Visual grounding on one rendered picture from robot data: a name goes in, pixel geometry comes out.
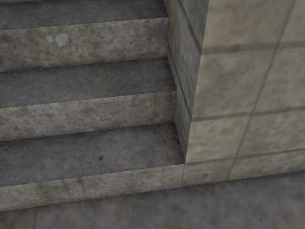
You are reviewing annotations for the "stairs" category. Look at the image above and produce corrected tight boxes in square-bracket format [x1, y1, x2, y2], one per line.
[0, 0, 185, 212]

